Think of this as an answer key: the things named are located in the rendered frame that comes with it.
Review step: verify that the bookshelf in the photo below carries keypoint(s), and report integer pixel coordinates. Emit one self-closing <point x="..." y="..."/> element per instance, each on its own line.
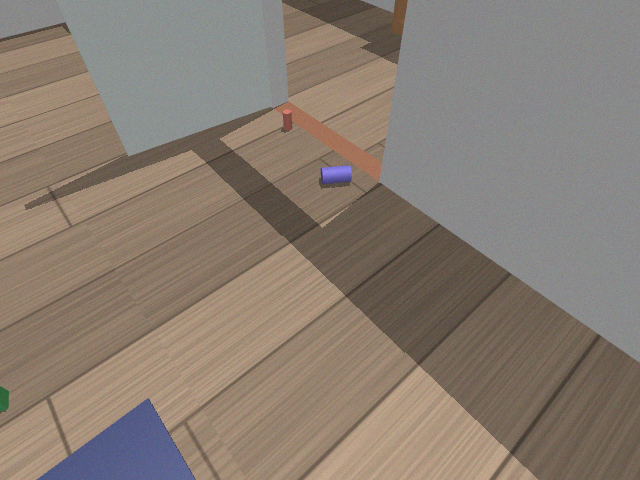
<point x="399" y="16"/>

